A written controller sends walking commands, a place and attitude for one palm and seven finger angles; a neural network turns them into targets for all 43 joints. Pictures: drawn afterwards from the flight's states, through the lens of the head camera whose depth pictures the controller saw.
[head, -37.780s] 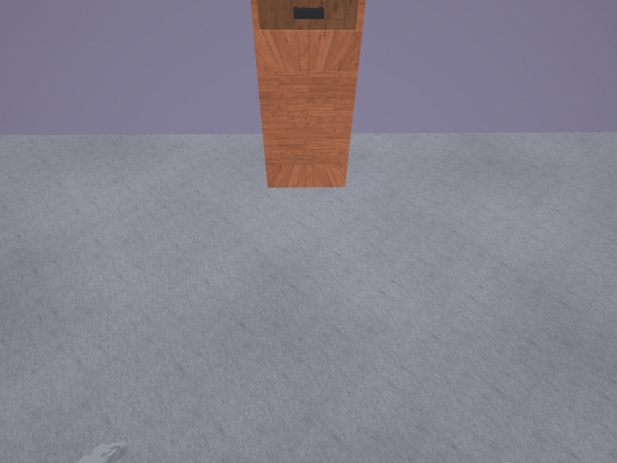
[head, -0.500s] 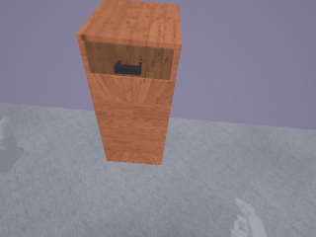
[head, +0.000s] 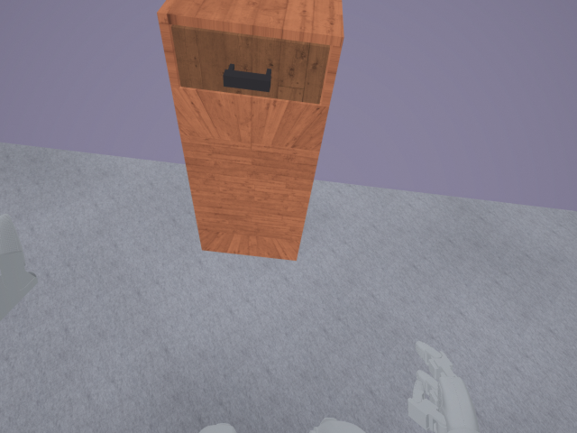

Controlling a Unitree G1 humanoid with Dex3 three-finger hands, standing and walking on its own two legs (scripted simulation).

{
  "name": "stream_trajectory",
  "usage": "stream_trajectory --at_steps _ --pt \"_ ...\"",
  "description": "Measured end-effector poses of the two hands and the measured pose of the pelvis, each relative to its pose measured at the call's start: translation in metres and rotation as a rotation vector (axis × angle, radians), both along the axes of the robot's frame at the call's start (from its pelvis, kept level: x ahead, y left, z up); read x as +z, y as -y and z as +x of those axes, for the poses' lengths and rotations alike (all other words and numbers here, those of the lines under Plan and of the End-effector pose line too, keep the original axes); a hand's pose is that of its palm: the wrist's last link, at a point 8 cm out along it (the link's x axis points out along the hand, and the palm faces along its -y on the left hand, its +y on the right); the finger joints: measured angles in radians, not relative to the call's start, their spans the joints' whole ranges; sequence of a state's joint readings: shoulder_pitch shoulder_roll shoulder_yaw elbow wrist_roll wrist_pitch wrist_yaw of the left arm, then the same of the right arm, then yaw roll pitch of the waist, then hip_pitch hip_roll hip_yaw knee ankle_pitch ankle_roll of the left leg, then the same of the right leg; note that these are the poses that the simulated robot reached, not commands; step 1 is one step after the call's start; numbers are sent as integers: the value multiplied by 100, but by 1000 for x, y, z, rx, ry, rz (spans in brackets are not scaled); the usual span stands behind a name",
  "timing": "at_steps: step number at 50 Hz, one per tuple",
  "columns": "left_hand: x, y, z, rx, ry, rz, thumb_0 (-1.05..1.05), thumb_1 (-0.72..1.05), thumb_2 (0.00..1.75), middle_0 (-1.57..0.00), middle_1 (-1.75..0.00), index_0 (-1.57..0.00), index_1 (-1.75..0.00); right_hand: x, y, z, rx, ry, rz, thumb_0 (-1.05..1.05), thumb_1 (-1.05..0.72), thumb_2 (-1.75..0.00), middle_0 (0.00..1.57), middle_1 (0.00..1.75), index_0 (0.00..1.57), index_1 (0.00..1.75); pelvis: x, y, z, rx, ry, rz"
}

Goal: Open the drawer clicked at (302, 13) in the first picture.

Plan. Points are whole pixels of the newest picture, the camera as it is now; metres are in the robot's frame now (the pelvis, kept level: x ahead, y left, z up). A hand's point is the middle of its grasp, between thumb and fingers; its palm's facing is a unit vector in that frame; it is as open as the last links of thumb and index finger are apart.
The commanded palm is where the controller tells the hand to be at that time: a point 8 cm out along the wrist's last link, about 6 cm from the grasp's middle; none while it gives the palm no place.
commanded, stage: stop stepping back and stand still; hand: left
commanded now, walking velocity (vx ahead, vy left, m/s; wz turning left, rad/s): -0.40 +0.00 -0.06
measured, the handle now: (248, 75) +0.80 +0.15 +0.05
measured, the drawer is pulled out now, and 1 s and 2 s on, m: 0.00 0.00 0.00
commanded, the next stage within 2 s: let the arm hang, fingers relaxed in 0.80 s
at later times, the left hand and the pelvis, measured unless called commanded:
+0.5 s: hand out of the picture +0.09 +0.22 +0.22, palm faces +0.43 -0.81 -0.41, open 7.4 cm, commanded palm +0.03 +0.26 +0.23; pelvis -0.11 -0.01 +0.00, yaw -2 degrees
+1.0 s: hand (48, 420) +0.12 +0.24 +0.09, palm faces +0.26 -0.86 -0.43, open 7.4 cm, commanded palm none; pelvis -0.12 +0.00 -0.01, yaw +0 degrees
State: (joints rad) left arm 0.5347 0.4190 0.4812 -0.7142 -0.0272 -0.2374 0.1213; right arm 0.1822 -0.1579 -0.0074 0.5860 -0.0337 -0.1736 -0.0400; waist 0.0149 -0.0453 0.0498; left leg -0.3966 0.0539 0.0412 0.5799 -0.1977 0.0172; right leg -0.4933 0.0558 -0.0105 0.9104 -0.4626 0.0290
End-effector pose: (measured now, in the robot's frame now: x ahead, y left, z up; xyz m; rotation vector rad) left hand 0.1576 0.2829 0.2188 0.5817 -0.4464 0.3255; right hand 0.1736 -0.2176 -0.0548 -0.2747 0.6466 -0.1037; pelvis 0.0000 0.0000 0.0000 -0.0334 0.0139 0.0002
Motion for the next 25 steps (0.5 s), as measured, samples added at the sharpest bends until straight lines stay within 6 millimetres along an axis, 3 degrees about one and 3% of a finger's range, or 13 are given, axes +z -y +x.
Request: stream_trajectory --at_steps 5,9,14,19,25 --pt "20 25 -32 -50 60 24 1 88 89 -21 -30 -21 -31 2 -1 -24 26 46 47 1 -90 -90 20 30 20 30 1 9 -28 -29 -4 -5" --pt "26 39 -50 -58 101 72 1 88 89 -21 -30 -21 -31 -7 13 -48 10 38 67 1 -90 -90 21 30 21 30 -5 21 -56 -56 -21 18" --pt "23 32 -66 -31 53 46 1 88 89 -21 -30 -22 -31 -3 36 -99 -66 -41 31 1 -90 -90 21 30 21 30 6 24 -75 -50 -17 46" --pt "7 25 -88 -29 37 -38 1 88 89 -21 -30 -22 -31 -3 57 -145 -136 -62 -60 2 -90 -90 20 30 20 30 2 15 -88 -18 -17 10" --pt "8 19 -112 -10 49 -27 1 88 89 -21 -30 -21 -31 -2 54 -179 -165 -78 -78 2 -90 -90 20 30 20 30 4 10 -106 -35 11 26"
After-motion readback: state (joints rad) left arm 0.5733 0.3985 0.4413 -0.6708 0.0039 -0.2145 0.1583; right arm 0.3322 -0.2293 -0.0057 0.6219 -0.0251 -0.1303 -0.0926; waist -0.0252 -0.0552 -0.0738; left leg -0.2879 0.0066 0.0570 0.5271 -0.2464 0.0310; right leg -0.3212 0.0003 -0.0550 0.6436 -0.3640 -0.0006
